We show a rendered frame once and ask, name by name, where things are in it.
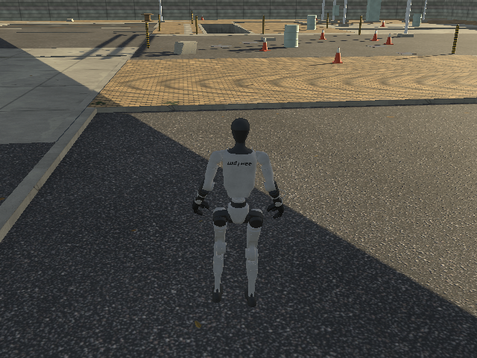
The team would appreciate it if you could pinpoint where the right robot hand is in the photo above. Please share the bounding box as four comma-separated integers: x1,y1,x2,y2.
267,204,284,219

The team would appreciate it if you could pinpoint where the robot right forearm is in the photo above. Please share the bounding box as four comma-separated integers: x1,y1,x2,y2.
269,180,282,207

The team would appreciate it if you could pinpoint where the right robot upper arm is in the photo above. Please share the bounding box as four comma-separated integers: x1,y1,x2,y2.
256,151,276,192

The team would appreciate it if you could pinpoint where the left robot upper arm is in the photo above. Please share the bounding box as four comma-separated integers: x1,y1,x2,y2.
202,150,224,191

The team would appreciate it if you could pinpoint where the left robot foot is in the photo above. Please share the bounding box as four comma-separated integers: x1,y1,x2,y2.
212,284,223,303

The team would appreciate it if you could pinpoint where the left robot hand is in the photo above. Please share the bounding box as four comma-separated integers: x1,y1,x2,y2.
192,200,209,216

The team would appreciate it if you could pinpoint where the robot left thigh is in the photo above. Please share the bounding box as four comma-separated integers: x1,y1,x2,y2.
213,207,228,255

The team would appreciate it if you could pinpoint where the robot left forearm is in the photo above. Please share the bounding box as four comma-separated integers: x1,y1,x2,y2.
195,179,209,204

